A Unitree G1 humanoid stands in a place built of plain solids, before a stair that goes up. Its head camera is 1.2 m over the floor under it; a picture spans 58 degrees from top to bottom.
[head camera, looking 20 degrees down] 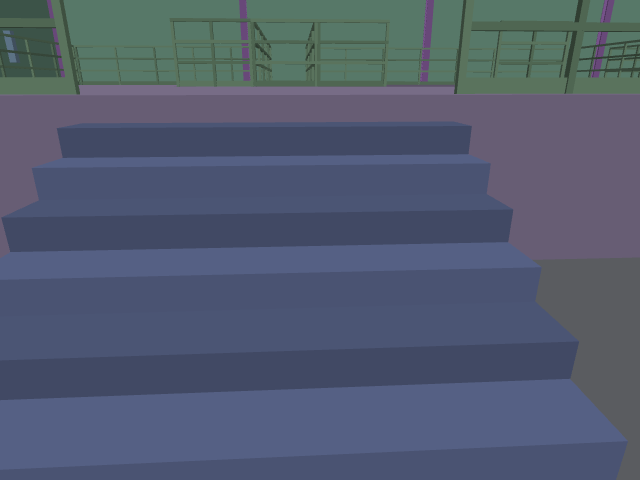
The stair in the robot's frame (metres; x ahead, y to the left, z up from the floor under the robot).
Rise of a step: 0.16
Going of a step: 0.30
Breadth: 2.30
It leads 3 degrees to the left of straight ahead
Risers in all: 7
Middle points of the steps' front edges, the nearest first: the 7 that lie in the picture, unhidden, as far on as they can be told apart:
0.98 0.20 0.16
1.28 0.21 0.32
1.58 0.23 0.48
1.88 0.25 0.65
2.17 0.26 0.81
2.47 0.28 0.97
2.77 0.30 1.13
